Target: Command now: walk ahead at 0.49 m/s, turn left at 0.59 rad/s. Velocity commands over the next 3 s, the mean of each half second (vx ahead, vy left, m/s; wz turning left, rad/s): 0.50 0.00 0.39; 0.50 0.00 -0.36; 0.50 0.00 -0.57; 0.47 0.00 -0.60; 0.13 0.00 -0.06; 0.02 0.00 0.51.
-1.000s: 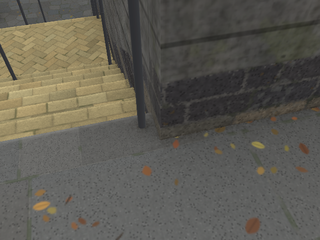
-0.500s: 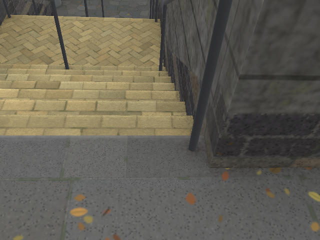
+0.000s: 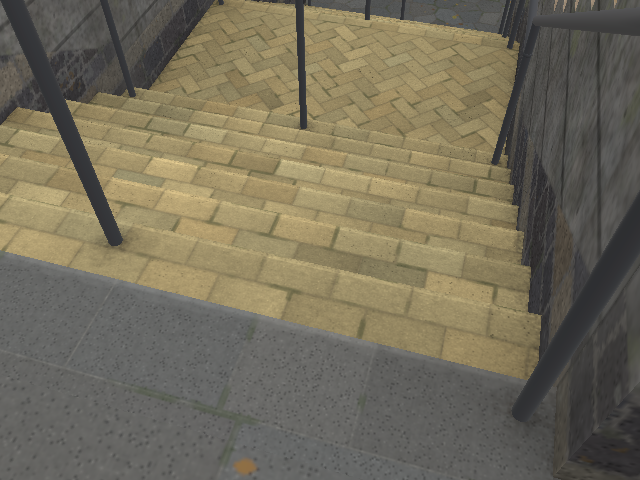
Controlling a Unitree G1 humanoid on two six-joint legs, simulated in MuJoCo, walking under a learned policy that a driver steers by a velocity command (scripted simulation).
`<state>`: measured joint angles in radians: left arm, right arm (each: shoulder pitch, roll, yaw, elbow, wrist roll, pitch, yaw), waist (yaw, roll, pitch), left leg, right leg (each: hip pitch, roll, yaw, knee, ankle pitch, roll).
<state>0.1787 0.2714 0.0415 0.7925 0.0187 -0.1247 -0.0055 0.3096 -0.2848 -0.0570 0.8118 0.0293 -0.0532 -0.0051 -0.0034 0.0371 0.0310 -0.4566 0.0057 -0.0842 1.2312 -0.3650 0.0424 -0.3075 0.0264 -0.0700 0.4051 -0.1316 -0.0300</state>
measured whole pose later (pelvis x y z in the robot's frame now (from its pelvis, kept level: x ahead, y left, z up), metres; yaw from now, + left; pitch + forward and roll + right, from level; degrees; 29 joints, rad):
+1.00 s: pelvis +0.55 +0.09 -0.02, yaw -4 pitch +2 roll -1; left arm 0.16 0.24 0.05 0.87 0.04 -0.13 -0.04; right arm 0.43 -0.21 0.01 1.01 -0.10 -0.09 0.06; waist 0.00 0.00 -0.02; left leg -0.16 0.05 0.06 1.06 -0.52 -0.01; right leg -0.45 0.09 -0.03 0.62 -0.21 -0.10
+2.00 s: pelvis +1.05 -0.01 -0.26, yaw -39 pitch +3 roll -3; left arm 0.52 0.15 -0.04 0.90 0.06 -0.13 0.00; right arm 0.09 -0.24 0.05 0.74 -0.07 -0.08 0.03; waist 0.12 0.03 -0.05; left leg -0.65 0.10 -0.10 0.65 0.34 -0.04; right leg -0.38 0.15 0.07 1.04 -0.71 -0.06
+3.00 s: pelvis +1.21 -0.08 -0.36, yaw -20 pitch +5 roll +0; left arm 0.30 0.24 0.06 0.78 0.07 -0.07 0.03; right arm 0.30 -0.25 -0.02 0.75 -0.08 -0.02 0.07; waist 0.04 0.03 -0.06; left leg -0.74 0.05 0.03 1.21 -0.18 -0.08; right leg -0.32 -0.05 -0.20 0.42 -0.19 -0.06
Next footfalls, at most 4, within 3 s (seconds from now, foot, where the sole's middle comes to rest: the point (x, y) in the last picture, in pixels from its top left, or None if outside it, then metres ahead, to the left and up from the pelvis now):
0.36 left None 0.34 0.21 -0.77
0.92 right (334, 389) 0.66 0.00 -0.77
1.36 left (256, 332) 0.81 0.19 -0.78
1.70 right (356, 323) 0.94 -0.06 -0.95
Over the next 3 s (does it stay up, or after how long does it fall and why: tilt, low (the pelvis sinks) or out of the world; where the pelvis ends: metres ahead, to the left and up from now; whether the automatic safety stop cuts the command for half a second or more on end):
stays up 1.21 -0.08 -0.36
